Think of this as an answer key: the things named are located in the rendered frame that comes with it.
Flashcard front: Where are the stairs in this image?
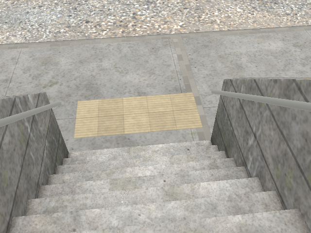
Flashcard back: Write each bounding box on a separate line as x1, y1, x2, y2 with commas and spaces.
9, 140, 310, 233

